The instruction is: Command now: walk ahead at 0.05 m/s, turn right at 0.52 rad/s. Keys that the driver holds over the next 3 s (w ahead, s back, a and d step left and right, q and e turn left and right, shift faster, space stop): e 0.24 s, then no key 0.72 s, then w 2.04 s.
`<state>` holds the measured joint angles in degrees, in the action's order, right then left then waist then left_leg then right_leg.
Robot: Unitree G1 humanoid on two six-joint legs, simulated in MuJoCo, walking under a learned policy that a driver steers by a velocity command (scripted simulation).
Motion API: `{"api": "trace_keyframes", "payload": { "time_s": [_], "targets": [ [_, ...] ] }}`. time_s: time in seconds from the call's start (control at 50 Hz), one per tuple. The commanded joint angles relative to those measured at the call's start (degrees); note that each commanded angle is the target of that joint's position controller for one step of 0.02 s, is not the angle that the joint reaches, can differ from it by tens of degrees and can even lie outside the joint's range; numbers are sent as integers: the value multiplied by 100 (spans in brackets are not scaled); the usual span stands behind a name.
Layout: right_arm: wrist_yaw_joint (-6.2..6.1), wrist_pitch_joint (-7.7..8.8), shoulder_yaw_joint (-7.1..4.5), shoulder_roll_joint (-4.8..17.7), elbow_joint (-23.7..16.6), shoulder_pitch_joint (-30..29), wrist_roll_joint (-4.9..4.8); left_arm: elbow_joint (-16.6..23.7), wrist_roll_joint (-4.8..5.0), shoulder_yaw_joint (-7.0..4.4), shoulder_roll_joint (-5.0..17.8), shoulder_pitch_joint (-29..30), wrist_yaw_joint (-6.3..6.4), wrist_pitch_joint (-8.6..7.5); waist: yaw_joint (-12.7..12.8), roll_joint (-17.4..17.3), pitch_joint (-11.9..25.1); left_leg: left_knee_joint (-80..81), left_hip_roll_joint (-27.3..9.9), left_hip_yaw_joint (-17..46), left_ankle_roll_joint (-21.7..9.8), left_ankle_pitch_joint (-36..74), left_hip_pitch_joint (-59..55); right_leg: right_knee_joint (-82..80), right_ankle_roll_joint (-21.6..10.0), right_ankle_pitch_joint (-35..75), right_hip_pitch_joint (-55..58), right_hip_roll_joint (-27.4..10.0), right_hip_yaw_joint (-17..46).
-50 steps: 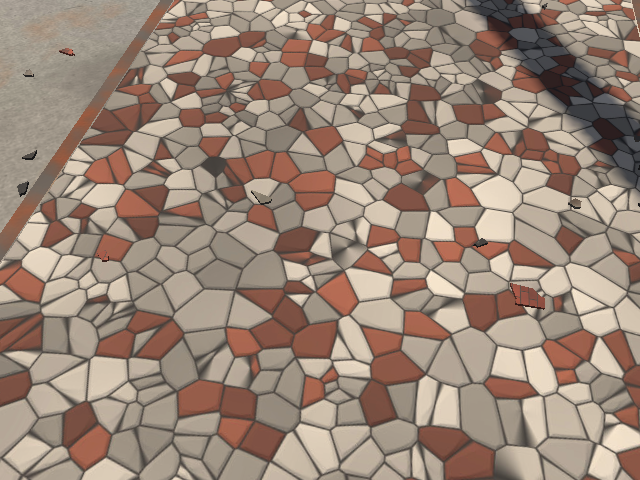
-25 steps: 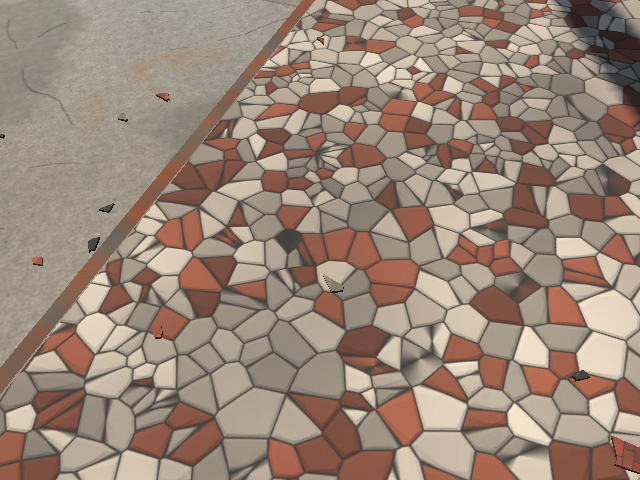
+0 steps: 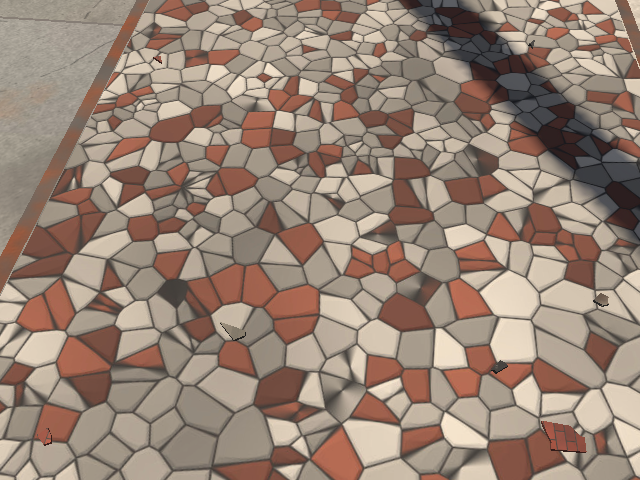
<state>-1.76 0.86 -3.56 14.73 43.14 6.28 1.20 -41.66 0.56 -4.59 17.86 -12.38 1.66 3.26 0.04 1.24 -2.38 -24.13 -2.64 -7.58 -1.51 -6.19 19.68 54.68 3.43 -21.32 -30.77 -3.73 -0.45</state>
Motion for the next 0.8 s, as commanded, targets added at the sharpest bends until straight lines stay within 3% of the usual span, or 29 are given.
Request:
{"api": "trace_keyframes", "payload": {
  "time_s": [0.02,0.06,0.1,0.12,0.14,0.16,0.18,0.2,0.22,0.24,0.3,0.38,0.46,0.52,0.54,0.56,0.58,0.6,0.62,0.68,0.8],
  "targets": [
    [-34,28,-263,1010,-350,-342,-63,389,-5,-66,338,-283,-107,-14,94,-919,916,913,-1595,887,-1193,488,-473,-585,-142,223,845,-70,-86],
    [-8,-20,-291,1089,-280,-311,-144,446,-6,-102,411,-290,-172,9,133,-918,878,725,-1652,812,-1038,304,-606,-1164,-300,282,1108,0,-213],
    [-2,-82,-286,1018,-179,-260,-240,346,-39,-165,452,-582,-202,10,285,-736,854,180,-1450,519,-630,-219,-416,-2161,-575,802,1787,251,-393],
    [15,-123,-251,814,-47,6,-235,321,-79,-242,659,-745,-167,5,283,-189,650,-590,-1113,171,-186,-831,22,-2876,-825,1355,2140,120,91],
    [66,-137,-162,464,-153,193,-7,473,-81,-385,1343,-755,-45,-3,6,1650,502,-2492,-252,-464,485,-2561,1475,-3360,-1473,3044,2766,-1375,2182],
    [8,-110,-219,655,-421,-445,13,671,-256,-382,1573,-638,-82,-109,308,1656,475,-3596,297,504,549,-3270,2133,-3730,-2333,2944,2183,-1893,3116],
    [-30,-116,-277,826,-448,-674,-78,683,-321,-338,1371,-505,-122,-239,333,1058,492,-4087,195,928,425,-2833,2154,-3829,-2193,2376,2052,-1600,2730],
    [-66,-137,-312,846,-366,-500,-126,711,-225,-303,1224,-177,-109,-323,113,825,442,-4112,117,1052,337,-2245,2186,-3773,-1834,2061,2032,-1297,2320],
    [-119,-164,-340,860,-202,-318,-80,767,-107,-240,998,93,-83,-336,-1,602,517,-4087,61,1106,344,-1881,2129,-3698,-1566,1889,2054,-1092,2068],
    [-143,-173,-358,883,-165,-228,-30,811,-47,-190,894,247,-49,-330,-69,684,556,-4152,93,1092,393,-1611,1977,-3648,-1499,2146,1958,-983,1906],
    [-92,-129,-326,762,-85,-32,-107,850,-93,-77,638,186,21,-332,-94,597,882,-4035,167,1062,495,-1196,1648,-3527,-1513,2769,2221,-812,1581],
    [-16,-110,-194,556,-127,-236,-127,794,-95,-83,674,74,50,-293,90,701,836,-2650,101,1051,592,-1151,1208,-3454,-1554,2513,2417,-773,1582],
    [71,-89,-174,666,-105,-171,-173,742,-127,-71,713,144,-40,-238,193,772,653,-1784,133,921,541,-1478,413,-3397,-1699,2311,2020,-824,1815],
    [129,-24,-135,579,-11,92,-161,662,-47,11,559,331,-77,-224,-21,630,590,-392,190,802,386,-760,-327,-3123,-1531,2458,1891,-669,1857],
    [154,9,-119,590,32,216,-101,604,-25,42,484,258,-77,-239,-97,504,607,273,126,880,283,80,-821,-3058,-1311,2283,1731,-523,1805],
    [142,32,-145,828,30,350,-6,576,-105,93,339,111,-74,-286,-21,160,771,313,-351,1339,113,917,-1381,-2825,-992,1731,1480,-260,1628],
    [116,24,-235,1278,23,279,22,585,-202,103,260,-184,-116,-352,355,-795,816,77,-934,1830,-253,1800,-1546,-2398,-703,833,1175,341,1053],
    [135,16,-142,915,60,15,-11,583,-223,120,199,-77,-113,-368,370,-1234,792,221,-1055,2034,-637,982,-935,-2548,-462,407,1489,444,717],
    [158,36,-59,629,-21,-200,-18,544,-230,91,343,125,-103,-358,276,-1057,652,295,-818,1888,-543,303,-735,-2611,-384,643,1694,383,709],
    [162,140,-52,736,38,-91,-33,558,-180,49,375,348,-76,-237,87,-752,461,191,-423,1501,-152,-277,-611,-2653,-484,1337,1773,343,827],
    [95,109,28,642,167,88,-64,390,-148,45,233,207,-72,-283,-19,-231,374,-40,-205,1264,-78,-369,-702,-2764,-502,1599,1752,304,905]
  ]
}}
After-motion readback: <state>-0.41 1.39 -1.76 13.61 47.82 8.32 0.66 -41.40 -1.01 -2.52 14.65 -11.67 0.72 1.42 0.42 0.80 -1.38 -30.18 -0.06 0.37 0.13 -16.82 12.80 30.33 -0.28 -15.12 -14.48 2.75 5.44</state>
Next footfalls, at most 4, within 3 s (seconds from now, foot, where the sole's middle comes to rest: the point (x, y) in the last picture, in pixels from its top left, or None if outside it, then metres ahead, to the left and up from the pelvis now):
0.12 right None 0.05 -0.13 -0.77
0.56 left None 0.09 0.10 -0.77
1.66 left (335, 465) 0.48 0.00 -0.77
2.22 right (464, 356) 0.73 -0.30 -0.77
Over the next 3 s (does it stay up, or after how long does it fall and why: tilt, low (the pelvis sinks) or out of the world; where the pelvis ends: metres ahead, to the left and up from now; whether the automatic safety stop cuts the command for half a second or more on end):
stays up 1.02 -0.21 0.01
